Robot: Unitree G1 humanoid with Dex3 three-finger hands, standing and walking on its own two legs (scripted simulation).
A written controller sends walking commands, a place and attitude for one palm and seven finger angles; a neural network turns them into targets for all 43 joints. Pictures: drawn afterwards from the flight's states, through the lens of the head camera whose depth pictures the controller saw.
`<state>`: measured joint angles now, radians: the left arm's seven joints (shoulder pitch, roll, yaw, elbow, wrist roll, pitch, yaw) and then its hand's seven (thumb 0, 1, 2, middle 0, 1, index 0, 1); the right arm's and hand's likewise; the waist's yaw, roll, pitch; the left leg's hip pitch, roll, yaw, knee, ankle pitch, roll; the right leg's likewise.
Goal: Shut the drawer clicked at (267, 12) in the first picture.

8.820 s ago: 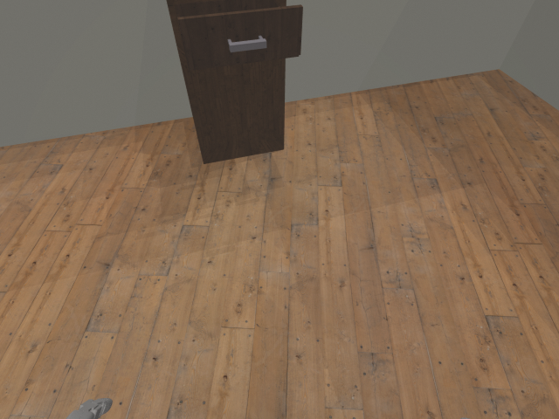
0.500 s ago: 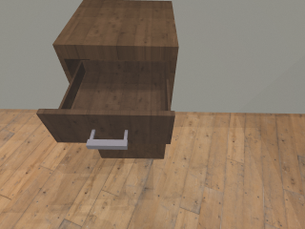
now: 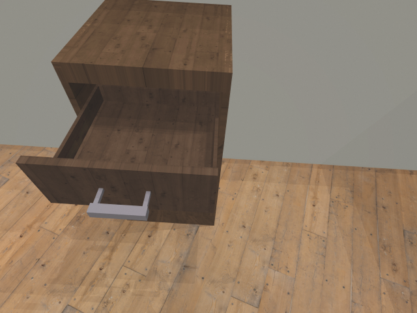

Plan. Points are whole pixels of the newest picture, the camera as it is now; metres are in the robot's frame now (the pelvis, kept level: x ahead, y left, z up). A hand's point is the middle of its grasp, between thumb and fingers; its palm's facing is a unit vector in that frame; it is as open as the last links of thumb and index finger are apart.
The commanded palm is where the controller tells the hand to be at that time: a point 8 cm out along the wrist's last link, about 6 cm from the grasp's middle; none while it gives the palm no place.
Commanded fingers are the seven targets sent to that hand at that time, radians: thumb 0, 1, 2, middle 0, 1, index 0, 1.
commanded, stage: come to a stop and stand still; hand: left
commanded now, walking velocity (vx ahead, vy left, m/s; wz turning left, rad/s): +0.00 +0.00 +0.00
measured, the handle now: (121, 203) +0.33 +0.22 -0.02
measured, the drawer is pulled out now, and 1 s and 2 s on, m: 0.27 0.27 0.27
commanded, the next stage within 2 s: look again from close up in 1.02 s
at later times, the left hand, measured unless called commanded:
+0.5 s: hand out of the picture -0.01 +0.18 -0.17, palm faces +0.01 -0.97 -0.22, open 7.4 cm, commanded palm none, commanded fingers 0.00 0.90 0.90 -0.20 -0.30 -0.20 -0.30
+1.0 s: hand out of the picture -0.08 +0.20 -0.16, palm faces +0.00 -0.98 -0.21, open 7.4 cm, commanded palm none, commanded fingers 0.00 0.90 0.90 -0.20 -0.30 -0.20 -0.30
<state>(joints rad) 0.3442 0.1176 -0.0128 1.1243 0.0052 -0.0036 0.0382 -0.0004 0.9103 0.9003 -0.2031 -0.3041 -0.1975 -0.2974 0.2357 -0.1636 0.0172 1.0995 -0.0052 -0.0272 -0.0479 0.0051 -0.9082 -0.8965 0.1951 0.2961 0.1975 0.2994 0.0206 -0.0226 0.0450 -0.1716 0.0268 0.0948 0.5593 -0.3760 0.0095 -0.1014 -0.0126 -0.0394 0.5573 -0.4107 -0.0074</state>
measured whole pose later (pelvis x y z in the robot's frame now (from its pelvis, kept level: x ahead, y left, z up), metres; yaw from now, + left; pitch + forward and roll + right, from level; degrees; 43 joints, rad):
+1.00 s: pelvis -0.07 +0.02 +0.01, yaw +0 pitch +0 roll +1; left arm 0.31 0.17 -0.02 1.06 0.01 0.00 0.03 0.00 0.91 0.90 -0.20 -0.30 -0.20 -0.30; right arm 0.29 -0.16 0.02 1.09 -0.01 0.00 -0.01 0.01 -0.91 -0.90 0.20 0.30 0.20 0.30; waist 0.00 0.00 0.05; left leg -0.24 -0.02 0.10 0.46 -0.22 0.05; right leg -0.19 -0.05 -0.02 0.49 -0.30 0.02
